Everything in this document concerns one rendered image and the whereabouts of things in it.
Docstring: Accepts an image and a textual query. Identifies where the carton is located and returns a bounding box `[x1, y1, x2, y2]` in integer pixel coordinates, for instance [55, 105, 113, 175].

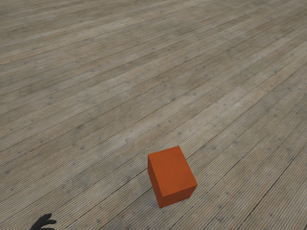
[147, 146, 198, 209]

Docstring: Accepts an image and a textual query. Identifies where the left robot hand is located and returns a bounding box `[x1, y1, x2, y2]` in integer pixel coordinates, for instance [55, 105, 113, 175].
[30, 213, 57, 230]

